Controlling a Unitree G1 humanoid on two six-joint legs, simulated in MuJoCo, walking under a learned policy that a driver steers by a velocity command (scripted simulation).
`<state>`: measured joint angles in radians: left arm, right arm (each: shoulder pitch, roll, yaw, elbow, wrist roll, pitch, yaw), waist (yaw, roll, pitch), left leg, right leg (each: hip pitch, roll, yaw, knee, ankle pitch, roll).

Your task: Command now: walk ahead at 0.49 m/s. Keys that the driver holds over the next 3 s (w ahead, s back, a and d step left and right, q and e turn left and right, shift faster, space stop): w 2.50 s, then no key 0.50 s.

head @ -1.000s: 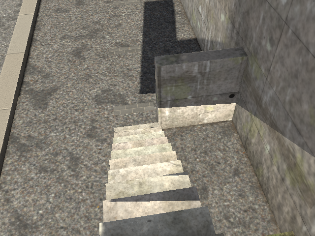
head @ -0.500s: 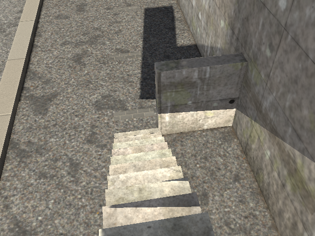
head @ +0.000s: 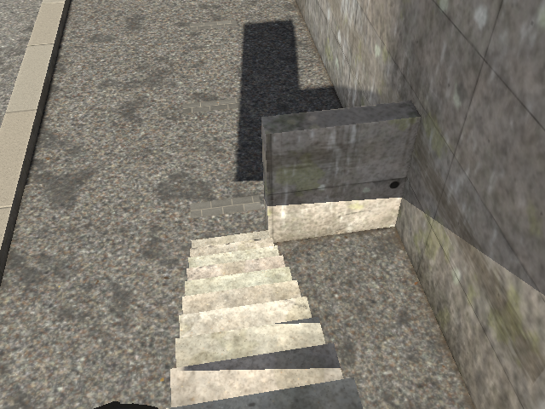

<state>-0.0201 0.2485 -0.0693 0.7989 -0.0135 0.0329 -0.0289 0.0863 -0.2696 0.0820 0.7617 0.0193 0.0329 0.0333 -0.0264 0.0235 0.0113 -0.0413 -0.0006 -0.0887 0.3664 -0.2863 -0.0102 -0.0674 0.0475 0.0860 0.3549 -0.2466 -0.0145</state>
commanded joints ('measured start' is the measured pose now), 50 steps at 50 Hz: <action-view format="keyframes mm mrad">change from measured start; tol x4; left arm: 1 -100 117 23 -95 5 -15 7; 50 -4 118 24 -271 20 12 -9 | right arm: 1 -57 -120 -22 -82 -10 -21 -4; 50 -59 -115 -3 -134 -18 -37 41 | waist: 1 -1 -26 -94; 50 9 -17 -108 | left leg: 1 -8 137 -91 -35 365 36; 8 2 159 -101 -41 373 32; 34 -64 156 -131 -99 197 39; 50 -47 156 -120 -66 276 48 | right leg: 1 52 -166 115 -27 433 -55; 33 0 -189 136 -73 274 -23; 50 -6 -186 134 -50 308 -24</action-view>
